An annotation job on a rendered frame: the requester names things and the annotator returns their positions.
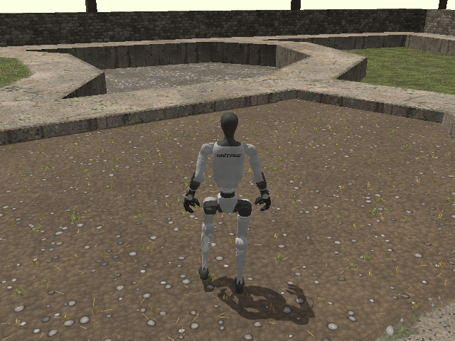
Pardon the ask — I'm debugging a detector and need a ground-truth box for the left robot hand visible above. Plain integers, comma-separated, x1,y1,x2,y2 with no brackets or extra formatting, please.
183,197,200,213

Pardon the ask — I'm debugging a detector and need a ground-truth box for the left robot shin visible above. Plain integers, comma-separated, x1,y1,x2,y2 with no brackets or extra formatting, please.
201,222,211,271

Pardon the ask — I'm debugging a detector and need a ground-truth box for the robot left forearm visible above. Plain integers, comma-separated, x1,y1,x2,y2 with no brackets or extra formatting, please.
185,172,200,200

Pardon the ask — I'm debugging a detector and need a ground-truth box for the robot right upper arm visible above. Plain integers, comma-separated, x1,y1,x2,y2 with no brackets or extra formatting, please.
244,144,264,183

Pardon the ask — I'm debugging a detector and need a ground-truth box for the right robot hand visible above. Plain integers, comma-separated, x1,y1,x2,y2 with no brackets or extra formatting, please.
255,196,271,211

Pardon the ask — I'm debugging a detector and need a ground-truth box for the robot right thigh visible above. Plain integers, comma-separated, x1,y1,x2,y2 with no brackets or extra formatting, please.
235,199,252,251

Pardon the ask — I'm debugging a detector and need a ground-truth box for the robot left upper arm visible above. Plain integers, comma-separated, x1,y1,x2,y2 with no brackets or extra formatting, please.
193,143,214,183

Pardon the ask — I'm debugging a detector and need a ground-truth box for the robot right forearm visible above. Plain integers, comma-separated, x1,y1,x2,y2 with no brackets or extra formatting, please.
256,172,269,199

